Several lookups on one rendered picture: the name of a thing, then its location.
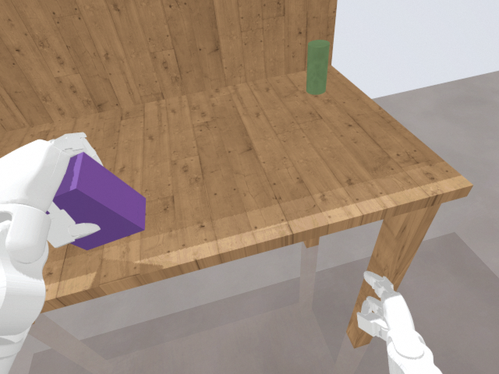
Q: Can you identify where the robot right hand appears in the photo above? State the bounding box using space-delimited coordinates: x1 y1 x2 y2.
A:
357 271 415 341

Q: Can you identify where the robot right forearm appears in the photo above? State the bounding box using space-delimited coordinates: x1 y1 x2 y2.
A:
386 327 442 374

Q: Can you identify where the table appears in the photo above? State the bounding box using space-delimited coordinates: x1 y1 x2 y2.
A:
0 0 473 348

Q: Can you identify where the robot left forearm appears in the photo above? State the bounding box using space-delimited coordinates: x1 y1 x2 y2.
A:
0 203 51 374

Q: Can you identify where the robot left hand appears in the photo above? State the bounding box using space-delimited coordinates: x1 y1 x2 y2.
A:
0 132 104 248

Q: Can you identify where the sponge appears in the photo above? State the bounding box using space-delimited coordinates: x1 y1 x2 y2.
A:
46 152 146 250

